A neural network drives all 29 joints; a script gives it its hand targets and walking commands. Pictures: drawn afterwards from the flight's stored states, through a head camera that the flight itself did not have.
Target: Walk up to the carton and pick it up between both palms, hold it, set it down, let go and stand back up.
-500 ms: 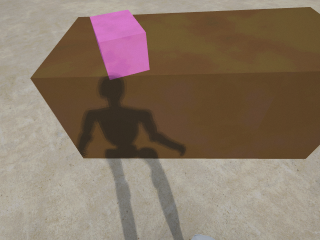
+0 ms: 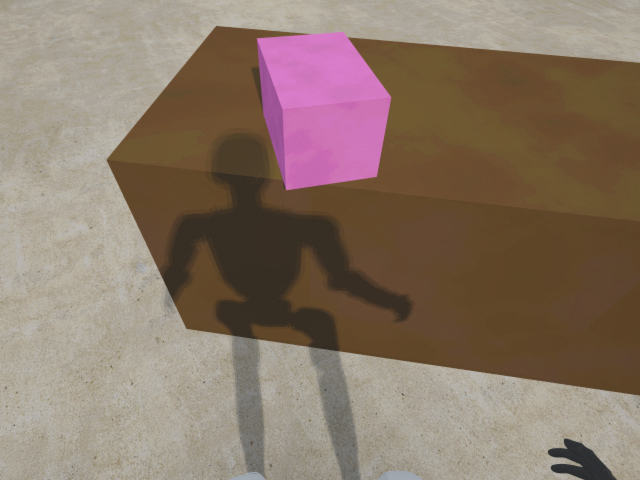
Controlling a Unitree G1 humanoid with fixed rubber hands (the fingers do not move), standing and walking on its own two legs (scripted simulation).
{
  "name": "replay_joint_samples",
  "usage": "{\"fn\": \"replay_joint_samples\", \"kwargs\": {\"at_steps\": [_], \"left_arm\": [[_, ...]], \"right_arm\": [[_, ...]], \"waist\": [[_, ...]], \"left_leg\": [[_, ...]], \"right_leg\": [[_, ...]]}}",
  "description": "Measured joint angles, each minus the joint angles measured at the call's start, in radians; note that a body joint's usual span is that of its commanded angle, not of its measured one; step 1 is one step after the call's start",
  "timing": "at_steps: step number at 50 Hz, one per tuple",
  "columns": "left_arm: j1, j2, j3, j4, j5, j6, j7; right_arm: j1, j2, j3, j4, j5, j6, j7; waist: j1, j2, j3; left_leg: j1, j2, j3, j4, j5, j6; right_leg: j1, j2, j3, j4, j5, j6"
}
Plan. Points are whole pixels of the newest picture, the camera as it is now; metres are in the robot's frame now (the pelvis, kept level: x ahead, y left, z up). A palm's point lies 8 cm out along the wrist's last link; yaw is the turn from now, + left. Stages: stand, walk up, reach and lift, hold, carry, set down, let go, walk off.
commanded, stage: walk up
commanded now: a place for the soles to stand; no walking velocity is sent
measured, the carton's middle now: (316, 107) +0.78 +0.03 +0.06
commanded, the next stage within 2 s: none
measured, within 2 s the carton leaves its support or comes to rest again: neither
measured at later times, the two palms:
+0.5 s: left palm (43, 432) +0.19 +0.36 -0.05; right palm (559, 439) +0.21 -0.32 -0.11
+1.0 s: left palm (91, 361) +0.31 +0.37 -0.11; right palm (531, 401) +0.26 -0.29 -0.10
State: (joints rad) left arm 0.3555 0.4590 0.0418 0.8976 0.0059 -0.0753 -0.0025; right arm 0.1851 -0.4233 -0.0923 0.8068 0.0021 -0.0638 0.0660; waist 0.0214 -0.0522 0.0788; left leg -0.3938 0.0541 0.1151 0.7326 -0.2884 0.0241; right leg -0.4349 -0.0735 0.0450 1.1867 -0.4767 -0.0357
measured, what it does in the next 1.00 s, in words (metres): walks ahead: right foot, then left foot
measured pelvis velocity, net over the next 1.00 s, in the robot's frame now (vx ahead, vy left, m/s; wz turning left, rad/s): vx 0.20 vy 0.05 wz -0.10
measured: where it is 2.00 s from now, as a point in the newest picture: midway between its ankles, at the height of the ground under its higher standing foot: (297, 479)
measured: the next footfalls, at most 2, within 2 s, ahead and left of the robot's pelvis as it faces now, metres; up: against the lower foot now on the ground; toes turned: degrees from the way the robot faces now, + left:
right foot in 0.24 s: +0.20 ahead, -0.12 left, +0.00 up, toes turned -10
left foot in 0.62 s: +0.34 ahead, +0.19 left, +0.00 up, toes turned -1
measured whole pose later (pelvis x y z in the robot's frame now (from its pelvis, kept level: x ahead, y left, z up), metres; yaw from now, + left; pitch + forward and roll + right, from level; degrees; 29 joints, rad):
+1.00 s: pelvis +0.20 +0.05 -0.01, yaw -5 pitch -3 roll +0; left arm 0.19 0.43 0.05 0.94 0.03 -0.03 -0.01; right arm 0.16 -0.44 -0.07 0.90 0.01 -0.03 -0.01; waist -0.02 0.00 0.11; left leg -0.44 0.09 0.08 0.90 -0.46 0.01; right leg -0.41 -0.04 -0.06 0.87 -0.40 -0.02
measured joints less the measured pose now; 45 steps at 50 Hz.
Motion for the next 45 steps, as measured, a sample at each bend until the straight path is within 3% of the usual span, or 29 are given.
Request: {"fn": "replay_joint_samples", "kwargs": {"at_steps": [2, 5, 12, 14, 16, 19, 23, 29, 31, 33, 35, 38, 43, 45], "left_arm": [[-0.012, -0.002, 0.0, 0.002, -0.004, -0.007, -0.002], [-0.028, -0.008, 0.006, 0.003, -0.004, -0.007, -0.016], [-0.075, -0.022, 0.024, 0.002, 0.011, -0.006, -0.049], [-0.085, -0.026, 0.032, -0.003, 0.015, -0.017, -0.046], [-0.087, -0.014, 0.039, -0.023, 0.014, -0.029, -0.036], [-0.093, -0.009, 0.04, -0.043, 0.001, -0.033, -0.019], [-0.073, -0.016, 0.032, -0.044, -0.001, -0.035, -0.008], [-0.026, -0.005, 0.023, -0.035, 0.009, -0.019, -0.006], [-0.017, -0.001, 0.014, -0.029, 0.007, -0.006, -0.004], [-0.026, 0.004, 0.006, -0.015, 0.002, 0.013, 0.0], [-0.038, -0.01, -0.005, -0.002, -0.003, 0.032, 0.007], [-0.062, -0.021, -0.015, 0.021, -0.003, 0.042, 0.014], [-0.099, -0.029, -0.008, 0.041, 0.002, 0.038, 0.007], [-0.115, -0.031, -0.001, 0.045, 0.009, 0.038, 0.004]], "right_arm": [[0.025, 0.008, 0.005, 0.003, 0.001, 0.001, -0.009], [0.064, 0.003, 0.007, 0.003, -0.005, 0.0, -0.013], [0.123, -0.048, -0.007, 0.003, -0.017, 0.014, -0.009], [0.127, -0.059, -0.009, 0.013, -0.02, 0.028, -0.011], [0.128, -0.048, -0.003, 0.027, -0.021, 0.043, -0.013], [0.104, -0.034, 0.011, 0.051, -0.025, 0.049, -0.014], [0.066, -0.04, 0.012, 0.055, -0.022, 0.038, -0.01], [0.021, -0.039, 0.008, 0.056, -0.01, 0.036, -0.007], [0.011, -0.035, 0.008, 0.057, -0.005, 0.026, -0.015], [-0.004, -0.015, 0.007, 0.063, -0.007, 0.011, -0.03], [-0.008, -0.004, 0.016, 0.057, -0.007, 0.001, -0.04], [-0.012, 0.014, 0.027, 0.052, -0.006, 0.002, -0.052], [-0.015, 0.006, 0.032, 0.049, -0.014, 0.004, -0.065], [-0.02, -0.008, 0.031, 0.05, -0.013, 0.011, -0.068]], "waist": [[-0.015, -0.022, -0.001], [-0.037, -0.034, -0.004], [-0.069, 0.03, -0.003], [-0.072, 0.088, 0.006], [-0.067, 0.118, 0.003], [-0.044, 0.136, 0.016], [-0.016, 0.16, 0.022], [0.021, 0.125, 0.01], [0.031, 0.098, 0.004], [0.031, 0.036, 0.018], [0.021, 0.014, 0.022], [0.001, -0.009, 0.024], [-0.025, -0.019, 0.029], [-0.03, -0.001, 0.034]], "left_leg": [[0.045, -0.007, 0.02, -0.034, -0.002, 0.001], [0.099, -0.017, 0.047, -0.072, -0.013, 0.006], [0.158, -0.005, 0.088, -0.04, -0.103, 0.007], [0.15, 0.033, 0.063, 0.041, -0.176, 0.014], [0.085, 0.022, -0.014, 0.191, -0.255, 0.019], [-0.018, -0.007, -0.081, 0.368, -0.217, 0.012], [-0.109, 0.016, -0.101, 0.347, -0.151, -0.001], [-0.11, 0.051, -0.085, 0.115, -0.051, -0.014], [-0.062, 0.041, -0.072, 0.015, 0.019, -0.012], [-0.047, 0.003, -0.04, 0.015, 0.033, -0.025], [-0.051, -0.001, -0.027, 0.045, 0.004, -0.021], [-0.035, 0.007, -0.013, 0.045, -0.016, -0.009], [-0.02, 0.024, 0.014, 0.063, -0.043, -0.015], [-0.029, 0.04, 0.018, 0.099, -0.066, -0.021]], "right_leg": [[-0.052, 0.008, -0.006, 0.011, 0.05, 0.002], [-0.083, -0.003, -0.038, -0.115, 0.093, 0.012], [-0.015, -0.004, -0.095, -0.454, 0.182, -0.008], [0.009, 0.025, -0.121, -0.454, 0.25, -0.006], [0.012, 0.038, -0.146, -0.416, 0.2, -0.008], [0.047, 0.034, -0.162, -0.414, 0.158, -0.016], [0.101, 0.025, -0.174, -0.458, 0.153, 0.004], [0.13, -0.01, -0.163, -0.454, 0.108, 0.034], [0.115, -0.027, -0.146, -0.411, 0.075, 0.046], [0.087, -0.066, -0.104, -0.33, 0.025, 0.033], [0.041, -0.033, -0.047, -0.215, -0.03, 0.02], [-0.016, 0.015, -0.017, -0.105, -0.062, 0.015], [-0.01, 0.013, -0.06, -0.236, -0.026, 0.01], [0.023, 0.019, -0.082, -0.333, 0.051, 0.003]]}}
